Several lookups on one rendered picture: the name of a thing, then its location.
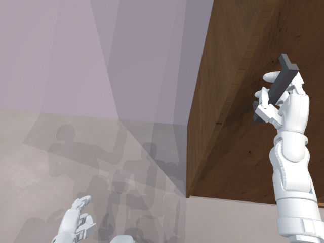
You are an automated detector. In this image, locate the handle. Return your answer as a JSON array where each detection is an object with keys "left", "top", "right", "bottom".
[{"left": 253, "top": 54, "right": 299, "bottom": 123}]

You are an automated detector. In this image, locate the right robot hand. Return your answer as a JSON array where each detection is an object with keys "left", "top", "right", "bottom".
[{"left": 255, "top": 71, "right": 309, "bottom": 134}]

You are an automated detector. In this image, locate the robot left forearm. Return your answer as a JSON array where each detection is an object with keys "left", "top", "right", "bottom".
[{"left": 51, "top": 232, "right": 77, "bottom": 243}]

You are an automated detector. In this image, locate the robot right forearm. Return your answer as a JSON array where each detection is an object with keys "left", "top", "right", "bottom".
[{"left": 269, "top": 131, "right": 324, "bottom": 243}]

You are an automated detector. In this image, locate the left robot hand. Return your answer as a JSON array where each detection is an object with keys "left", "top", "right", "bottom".
[{"left": 58, "top": 195, "right": 96, "bottom": 242}]

